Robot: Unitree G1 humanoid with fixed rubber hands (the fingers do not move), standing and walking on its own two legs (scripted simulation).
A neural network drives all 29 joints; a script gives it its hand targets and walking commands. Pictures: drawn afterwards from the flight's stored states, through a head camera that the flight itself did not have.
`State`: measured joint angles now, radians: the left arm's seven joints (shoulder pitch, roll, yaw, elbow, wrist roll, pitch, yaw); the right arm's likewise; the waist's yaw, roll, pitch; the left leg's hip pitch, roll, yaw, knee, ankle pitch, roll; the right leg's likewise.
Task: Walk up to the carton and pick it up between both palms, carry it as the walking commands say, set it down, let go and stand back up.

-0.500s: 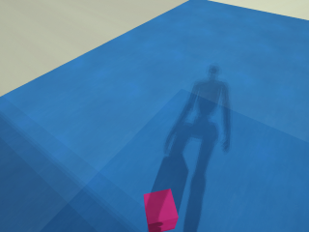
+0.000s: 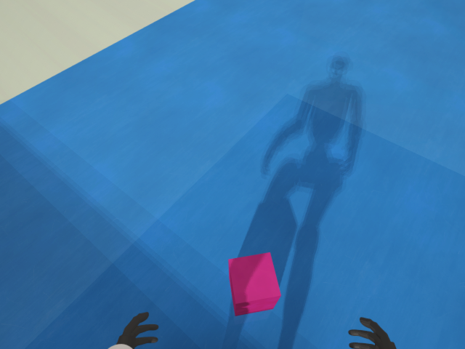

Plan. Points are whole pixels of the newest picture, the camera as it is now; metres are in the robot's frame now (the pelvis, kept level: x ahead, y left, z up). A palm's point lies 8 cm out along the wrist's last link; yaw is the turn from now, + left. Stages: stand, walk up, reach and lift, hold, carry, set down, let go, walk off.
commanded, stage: reach and lift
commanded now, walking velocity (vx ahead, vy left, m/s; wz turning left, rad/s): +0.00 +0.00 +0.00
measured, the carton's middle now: (251, 285) +0.39 -0.05 -0.63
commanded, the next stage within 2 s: none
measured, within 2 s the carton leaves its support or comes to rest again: neither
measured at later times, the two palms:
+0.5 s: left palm (151, 318) +0.21 +0.18 -0.14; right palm (361, 317) +0.22 -0.23 -0.15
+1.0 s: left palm (183, 254) +0.35 +0.14 -0.18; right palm (331, 246) +0.37 -0.21 -0.18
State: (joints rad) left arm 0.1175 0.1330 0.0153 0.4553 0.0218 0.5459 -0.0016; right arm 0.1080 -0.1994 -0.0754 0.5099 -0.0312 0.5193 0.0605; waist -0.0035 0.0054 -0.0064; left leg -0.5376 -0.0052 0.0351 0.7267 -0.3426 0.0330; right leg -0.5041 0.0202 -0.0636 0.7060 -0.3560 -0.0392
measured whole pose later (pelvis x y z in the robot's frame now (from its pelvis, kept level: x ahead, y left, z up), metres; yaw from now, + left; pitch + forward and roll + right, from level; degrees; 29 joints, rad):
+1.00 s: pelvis -0.06 -0.02 -0.08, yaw +1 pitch +33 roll +2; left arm -0.73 0.02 0.24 0.69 0.03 0.15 0.17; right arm -0.86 -0.21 -0.22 0.90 -0.02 0.12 -0.01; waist -0.01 0.00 -0.02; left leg -1.33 -0.01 0.05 1.07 -0.33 0.02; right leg -1.32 -0.01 -0.07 1.12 -0.38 -0.07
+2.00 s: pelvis -0.10 +0.00 -0.26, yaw +1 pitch +47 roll +2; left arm -1.09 0.07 0.23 0.83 -0.04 0.08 0.24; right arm -1.19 -0.28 -0.18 1.01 0.07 0.07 -0.07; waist 0.01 0.01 -0.02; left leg -2.08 0.01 0.07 1.74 -0.48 0.04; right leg -2.08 -0.01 -0.05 1.78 -0.52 -0.07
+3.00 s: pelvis -0.12 +0.00 -0.37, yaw +1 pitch +39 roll +4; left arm -1.43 0.18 0.14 1.22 -0.23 -0.04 0.22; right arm -1.45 -0.33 0.07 1.22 0.19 0.00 -0.12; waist 0.01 0.05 0.29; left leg -2.28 0.01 0.08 2.12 -0.52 0.03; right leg -2.30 -0.01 -0.04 2.17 -0.55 -0.08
